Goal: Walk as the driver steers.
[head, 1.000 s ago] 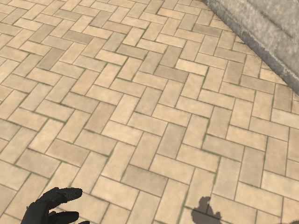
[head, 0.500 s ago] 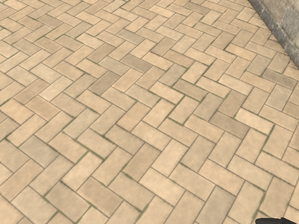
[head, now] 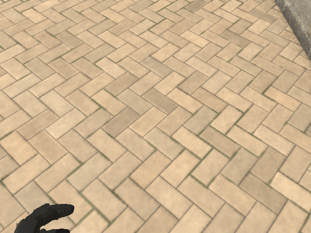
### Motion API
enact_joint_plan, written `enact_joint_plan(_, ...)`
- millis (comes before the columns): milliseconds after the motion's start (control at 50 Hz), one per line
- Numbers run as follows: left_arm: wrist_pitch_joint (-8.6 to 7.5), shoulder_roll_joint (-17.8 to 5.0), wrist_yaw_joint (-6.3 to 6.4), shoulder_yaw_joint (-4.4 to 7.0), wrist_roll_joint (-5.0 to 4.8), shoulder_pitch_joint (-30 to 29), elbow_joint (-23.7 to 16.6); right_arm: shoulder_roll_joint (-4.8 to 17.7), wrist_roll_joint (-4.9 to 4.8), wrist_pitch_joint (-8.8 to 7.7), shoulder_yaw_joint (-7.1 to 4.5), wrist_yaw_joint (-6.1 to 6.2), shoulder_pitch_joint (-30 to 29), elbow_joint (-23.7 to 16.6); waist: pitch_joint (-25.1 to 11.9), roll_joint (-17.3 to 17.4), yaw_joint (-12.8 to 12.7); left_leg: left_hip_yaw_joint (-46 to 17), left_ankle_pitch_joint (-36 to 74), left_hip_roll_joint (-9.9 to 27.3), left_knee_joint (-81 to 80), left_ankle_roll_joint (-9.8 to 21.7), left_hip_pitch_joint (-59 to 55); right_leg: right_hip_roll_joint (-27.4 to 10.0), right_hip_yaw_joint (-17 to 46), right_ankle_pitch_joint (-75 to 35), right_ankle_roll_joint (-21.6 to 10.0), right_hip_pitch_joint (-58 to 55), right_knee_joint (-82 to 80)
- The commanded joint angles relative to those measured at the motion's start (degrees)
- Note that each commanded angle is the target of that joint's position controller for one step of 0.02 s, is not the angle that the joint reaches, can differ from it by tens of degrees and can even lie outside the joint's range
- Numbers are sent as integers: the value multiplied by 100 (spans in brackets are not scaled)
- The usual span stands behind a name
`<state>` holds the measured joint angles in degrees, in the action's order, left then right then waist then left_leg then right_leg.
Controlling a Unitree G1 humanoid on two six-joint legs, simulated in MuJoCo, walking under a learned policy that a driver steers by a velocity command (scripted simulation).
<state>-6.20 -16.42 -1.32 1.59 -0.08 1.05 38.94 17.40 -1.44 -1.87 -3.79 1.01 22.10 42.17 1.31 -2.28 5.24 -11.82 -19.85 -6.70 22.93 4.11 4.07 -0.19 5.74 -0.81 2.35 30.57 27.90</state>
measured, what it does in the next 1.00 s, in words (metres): walks ahead, turning left: right foot, then left foot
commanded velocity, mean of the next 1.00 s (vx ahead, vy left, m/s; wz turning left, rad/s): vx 0.50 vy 0.00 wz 0.54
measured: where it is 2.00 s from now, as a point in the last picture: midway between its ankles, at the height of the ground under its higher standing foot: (76, 129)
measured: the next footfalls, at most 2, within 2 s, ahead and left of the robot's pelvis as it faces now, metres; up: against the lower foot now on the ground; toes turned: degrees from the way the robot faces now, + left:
right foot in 0.04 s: +0.20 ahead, -0.13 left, +0.00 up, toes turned +6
left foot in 0.58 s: +0.43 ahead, +0.18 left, +0.00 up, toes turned +23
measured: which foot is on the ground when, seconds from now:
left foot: down 0.00-0.04, up 0.06-0.56, down 0.58-1.00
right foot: up 0.00-0.02, down 0.04-0.56, up 0.58-1.00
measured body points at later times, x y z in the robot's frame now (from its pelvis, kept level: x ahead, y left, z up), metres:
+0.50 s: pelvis +0.26 +0.01 -0.01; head +0.29 +0.03 +0.44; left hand +0.18 +0.30 -0.13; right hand +0.55 -0.14 -0.08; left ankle +0.38 +0.18 -0.71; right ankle +0.16 -0.14 -0.74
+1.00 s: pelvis +0.52 +0.13 +0.00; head +0.54 +0.16 +0.45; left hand +0.59 +0.45 -0.08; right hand +0.72 -0.09 -0.10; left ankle +0.39 +0.17 -0.74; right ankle +0.75 +0.10 -0.71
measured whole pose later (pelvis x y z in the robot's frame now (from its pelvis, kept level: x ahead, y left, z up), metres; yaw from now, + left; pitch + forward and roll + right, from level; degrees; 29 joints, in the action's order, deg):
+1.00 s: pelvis +0.52 +0.13 +0.00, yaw +32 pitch +2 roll +1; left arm -5.5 -16.5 -2.1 1.5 -0.2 3.0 40.6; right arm 17.1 -0.7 -3.0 -3.4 0.3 20.0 41.3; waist 1.5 -2.9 4.4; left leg -7.3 -18.8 -6.0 20.0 4.2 2.1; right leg -2.5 2.4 -4.2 1.2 33.4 30.9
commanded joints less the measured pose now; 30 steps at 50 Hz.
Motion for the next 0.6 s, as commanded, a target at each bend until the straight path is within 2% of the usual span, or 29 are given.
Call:
enact_joint_plan(20, -161, -824, 22, 326, -28, 228, -301, 817, 8, 7, -230, 35, -167, -320, -242, 958, -522, -1276, 1976, 1358, 184, 534, 263, 57, -144, 365, -288, -1162, -333)
enact_joint_plan(40, -187, -994, 62, 412, 36, 829, -201, 591, 38, 1, -146, 9, -210, -379, -750, 828, -822, -1037, 2089, 1057, 1026, 363, 513, -252, 24, 385, -529, -2251, -359)
enact_joint_plan(60, -171, -1307, 116, 494, 85, 1710, -130, 253, 153, -12, -19, -1, -103, -492, -1613, 91, -1105, -487, 880, 626, 2647, 136, 1306, -1272, 1049, 716, -864, -3782, -241)
enact_joint_plan(80, -80, -1599, 68, 574, 99, 1994, 74, 68, -49, -62, 50, -8, 675, -653, -2035, -1850, -687, 87, -1534, 15, 4248, -174, 3329, -2354, 3707, 2113, -1713, -5187, -821)
enact_joint_plan(100, -53, -1008, 43, 454, -23, 1775, -49, 689, -101, -54, -60, 17, 557, -455, -1468, -1018, -813, -33, -1253, 526, 4904, -264, 3925, -2320, 3777, 3150, -1561, -4796, -1053)
enact_joint_plan(120, -19, -714, 69, 377, -27, 1568, -90, 943, -55, -25, -142, 11, -66, -520, -784, -483, -957, 129, -696, 696, 5008, -311, 4029, -2066, 2815, 2865, -1322, -4119, -1116)
enact_joint_plan(140, 6, -650, 71, 337, 29, 1324, -101, 873, 0, -2, -147, 17, -336, -564, -424, -109, -863, 287, -292, 882, 4906, -364, 3839, -1821, 2118, 2077, -1217, -3476, -1223)
enact_joint_plan(160, 20, -546, 78, 308, 49, 1193, -43, 791, 49, -4, -161, -5, -530, -634, -145, -97, -791, 312, -34, 1031, 4672, -390, 3767, -1622, 1631, 1482, -1207, -3044, -1347)
enact_joint_plan(180, 8, -513, 94, 289, 88, 1147, -2, 674, 15, 11, -158, -45, -501, -662, -95, -287, -679, 354, 130, 1173, 4542, -391, 3519, -1478, 1217, 1144, -1153, -2742, -1482)
enact_joint_plan(200, -13, -486, 96, 293, 75, 1132, 42, 554, -23, 37, -142, -68, -473, -671, -76, -396, -646, 446, 207, 1226, 4441, -404, 3423, -1384, 918, 956, -1169, -2602, -1616)
enact_joint_plan(240, -56, -566, 93, 330, 30, 1168, 156, 371, -19, 83, -102, -89, -607, -764, 3, -353, -630, 553, 351, 1307, 4216, -450, 3539, -1398, 491, 558, -1282, -2489, -1805)
enact_joint_plan(300, -50, -759, 103, 397, 33, 1216, 297, 283, 12, 78, -62, -122, -923, -907, 59, -189, -668, 593, 933, 1368, 3546, -524, 3806, -1450, -38, -94, -1366, -2639, -1926)
enact_joint_plan(380, 24, -911, 128, 417, 5, 1285, 434, 172, 11, -13, 2, -262, -1528, -1036, 177, -86, -882, 936, 2017, 1280, 2256, -441, 3512, -1288, -850, -522, -1190, -2768, -1925)
enact_joint_plan(460, 141, -1099, 142, 464, -93, 1613, 635, 156, -13, -26, 21, -400, -2126, -1300, 355, -67, -1027, 1257, 1927, 1150, 1507, -241, 3420, -1479, -1203, -873, -1061, -3293, -1766)
enact_joint_plan(480, 180, -1154, 147, 482, -123, 1628, 661, 206, -9, -20, 0, -427, -2167, -1355, 348, -95, -978, 1345, 1700, 1077, 1395, -150, 3336, -1532, -1290, -1289, -1011, -3443, -1612)
enact_joint_plan(520, 252, -1337, 187, 538, -170, 1597, 658, 409, 28, 20, -105, -441, -1926, -1377, 68, -285, -710, 1646, 1105, 728, 1306, 90, 2719, -1550, -1510, -3122, -894, -3654, -891)
enact_joint_plan(540, 296, -1416, 212, 562, -188, 1566, 644, 596, 40, 49, -210, -429, -1453, -1288, -236, -331, -403, 1773, 902, 500, 1241, 247, 2062, -1508, -1620, -3893, -828, -3623, -132)
enact_joint_plan(560, 322, -1361, 239, 536, -207, 1486, 608, 858, 24, 77, -377, -374, -538, -1052, -704, -196, 118, 1783, 1251, 290, 885, 469, 742, -1344, -1776, -3849, -667, -3123, 1022)
enact_joint_plan(580, 294, -1086, 254, 419, -59, 1599, 513, 1277, -7, 147, -552, -252, 395, -831, -1226, 403, 483, 732, 1267, 868, 803, 786, -1050, -1106, -1762, -1957, -436, -1688, 2751)
enact_joint_plan(600, 147, -279, 147, 145, 137, 2145, 151, 1879, -41, 75, -592, -233, 85, -916, -1810, 1886, -327, -2626, 191, 2340, 237, 1889, -2771, 90, -1181, 3397, -139, 830, 4696)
